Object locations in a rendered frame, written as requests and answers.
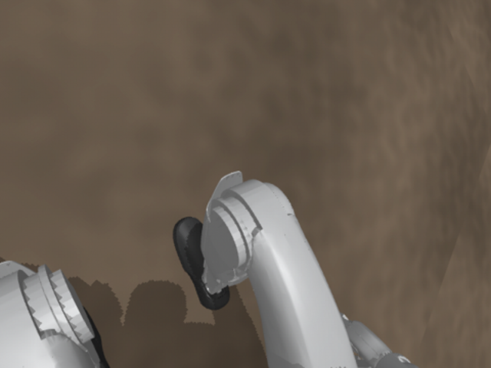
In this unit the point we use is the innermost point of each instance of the right robot arm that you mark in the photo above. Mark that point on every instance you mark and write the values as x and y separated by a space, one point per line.
395 360

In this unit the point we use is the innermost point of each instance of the right robot foot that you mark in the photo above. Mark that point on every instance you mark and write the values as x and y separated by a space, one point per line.
187 240

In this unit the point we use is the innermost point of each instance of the left robot foot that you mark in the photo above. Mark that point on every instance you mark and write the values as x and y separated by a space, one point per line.
96 341

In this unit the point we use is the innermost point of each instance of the right robot hand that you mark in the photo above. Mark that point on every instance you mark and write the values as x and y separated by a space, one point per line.
365 343

